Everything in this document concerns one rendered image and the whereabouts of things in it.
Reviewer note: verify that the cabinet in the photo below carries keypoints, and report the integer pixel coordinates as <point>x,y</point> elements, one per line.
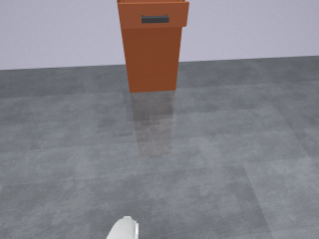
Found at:
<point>151,56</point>

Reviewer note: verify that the handle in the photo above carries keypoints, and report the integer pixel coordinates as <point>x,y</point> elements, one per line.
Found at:
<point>155,19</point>

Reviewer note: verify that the drawer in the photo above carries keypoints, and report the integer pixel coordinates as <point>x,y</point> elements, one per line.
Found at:
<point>131,12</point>

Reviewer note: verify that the left robot thigh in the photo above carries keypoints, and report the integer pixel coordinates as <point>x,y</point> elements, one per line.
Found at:
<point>125,228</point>

